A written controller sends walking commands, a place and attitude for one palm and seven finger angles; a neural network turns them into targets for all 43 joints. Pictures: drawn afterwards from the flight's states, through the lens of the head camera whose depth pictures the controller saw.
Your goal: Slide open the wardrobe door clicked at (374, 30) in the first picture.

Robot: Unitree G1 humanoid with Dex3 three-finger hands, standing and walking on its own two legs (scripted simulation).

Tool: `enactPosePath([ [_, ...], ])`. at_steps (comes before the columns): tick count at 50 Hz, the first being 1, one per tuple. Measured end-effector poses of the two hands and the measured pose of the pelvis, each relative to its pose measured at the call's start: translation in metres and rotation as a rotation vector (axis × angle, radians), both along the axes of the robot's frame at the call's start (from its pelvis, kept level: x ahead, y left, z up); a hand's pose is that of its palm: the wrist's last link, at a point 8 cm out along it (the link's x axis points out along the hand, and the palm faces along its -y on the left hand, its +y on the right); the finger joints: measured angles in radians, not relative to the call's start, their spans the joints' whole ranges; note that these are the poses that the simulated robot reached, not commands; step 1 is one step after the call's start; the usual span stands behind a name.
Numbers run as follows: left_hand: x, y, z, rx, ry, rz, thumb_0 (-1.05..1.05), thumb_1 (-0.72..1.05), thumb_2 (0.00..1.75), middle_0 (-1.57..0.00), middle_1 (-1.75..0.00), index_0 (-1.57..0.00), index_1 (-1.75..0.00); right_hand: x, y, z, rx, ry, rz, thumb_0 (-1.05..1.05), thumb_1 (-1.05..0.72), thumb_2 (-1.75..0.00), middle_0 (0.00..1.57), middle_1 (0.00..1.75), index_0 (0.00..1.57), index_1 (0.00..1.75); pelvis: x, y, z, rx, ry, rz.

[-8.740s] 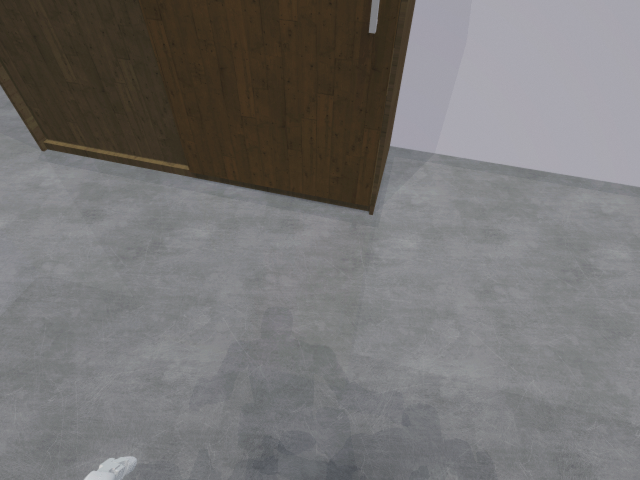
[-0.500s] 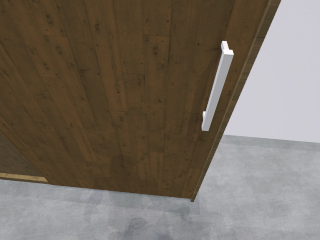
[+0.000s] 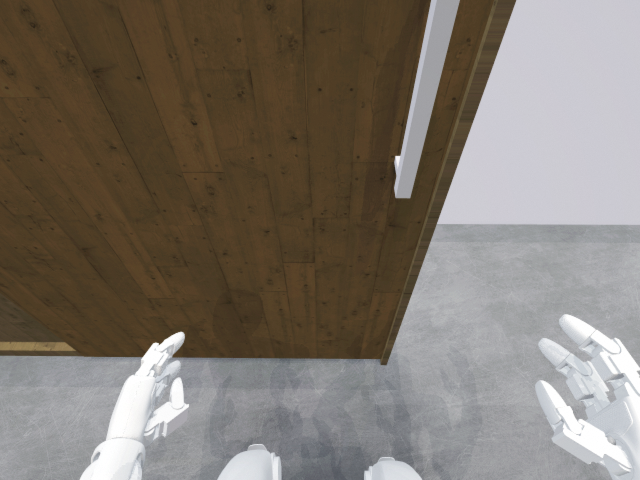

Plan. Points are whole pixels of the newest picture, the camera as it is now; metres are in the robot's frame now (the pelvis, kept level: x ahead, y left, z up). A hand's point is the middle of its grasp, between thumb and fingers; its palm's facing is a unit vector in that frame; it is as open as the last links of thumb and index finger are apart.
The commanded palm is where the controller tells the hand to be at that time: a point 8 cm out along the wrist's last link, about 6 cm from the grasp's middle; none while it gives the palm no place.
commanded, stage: raise the hand with hooked fingers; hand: right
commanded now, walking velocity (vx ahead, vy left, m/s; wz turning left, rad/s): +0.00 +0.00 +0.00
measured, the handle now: (417, 98) +0.48 -0.11 +0.23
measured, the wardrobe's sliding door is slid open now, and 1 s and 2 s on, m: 0.00 0.00 0.00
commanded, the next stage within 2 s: move the hooked fingers beside the handle in 1.64 s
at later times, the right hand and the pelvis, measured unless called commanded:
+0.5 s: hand (618, 336) +0.24 -0.27 +0.13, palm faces +0.08 +0.99 -0.06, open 11.8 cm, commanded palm +0.20 -0.32 +0.15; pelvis +0.02 -0.01 +0.04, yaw +0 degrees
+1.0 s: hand out of the picture +0.28 -0.29 +0.22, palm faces +0.12 +0.99 -0.06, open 13.9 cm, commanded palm +0.25 -0.33 +0.23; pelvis +0.02 -0.01 +0.07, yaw -1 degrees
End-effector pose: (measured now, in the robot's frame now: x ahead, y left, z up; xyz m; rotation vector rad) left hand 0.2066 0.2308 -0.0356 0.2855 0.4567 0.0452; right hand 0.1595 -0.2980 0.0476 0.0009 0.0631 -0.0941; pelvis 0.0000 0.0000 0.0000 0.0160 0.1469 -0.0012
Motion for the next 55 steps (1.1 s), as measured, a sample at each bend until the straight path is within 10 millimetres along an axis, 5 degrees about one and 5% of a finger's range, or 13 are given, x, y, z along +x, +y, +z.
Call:
enactPosePath([
  [10,-0.021,-0.017,-0.007,-0.051,0.105,0.044,0.01,0.9,0.9,-0.2,-0.3,-0.21,-0.3,0.028,-0.004,0.047,-0.079,-0.014,0.037,0.01,-0.32,-0.66,0.24,0.67,0.25,0.67,0.006,-0.002,0.019,0.018,-0.015,-0.017],
  [19,-0.036,-0.007,0.004,-0.036,0.111,0.077,0.01,0.9,0.9,-0.2,-0.3,-0.21,-0.3,0.042,-0.021,0.077,-0.074,-0.039,0.015,0.0,-0.12,-0.57,0.26,0.8,0.26,0.8,0.014,-0.007,0.034,0.014,-0.042,-0.008],
  [27,-0.029,-0.001,0.022,-0.002,0.069,0.085,0.01,0.9,0.9,-0.2,-0.3,-0.21,-0.3,0.054,-0.027,0.096,-0.068,-0.063,0.012,0.0,0.07,-0.49,0.27,0.92,0.27,0.92,0.018,-0.011,0.044,0.012,-0.085,-0.008],
  [36,-0.014,-0.015,0.038,-0.025,0.014,0.055,0.01,0.9,0.9,-0.2,-0.3,-0.21,-0.3,0.069,-0.036,0.129,-0.071,-0.11,-0.003,-0.01,0.28,-0.4,0.29,1.06,0.29,1.06,0.02,-0.013,0.054,0.009,-0.132,-0.009],
  [55,-0.013,-0.022,0.04,-0.061,0.053,0.042,0.01,0.9,0.9,-0.2,-0.3,-0.21,-0.3,0.103,-0.043,0.189,-0.084,-0.137,-0.021,-0.02,0.5,-0.31,0.3,1.2,0.31,1.2,0.022,-0.007,0.068,-0.002,-0.187,-0.009],
])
